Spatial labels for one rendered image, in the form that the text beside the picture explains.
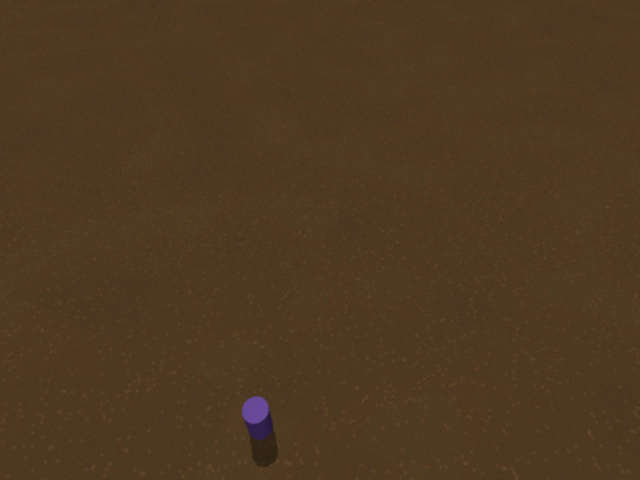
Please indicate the can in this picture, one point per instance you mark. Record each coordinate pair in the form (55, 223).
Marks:
(257, 417)

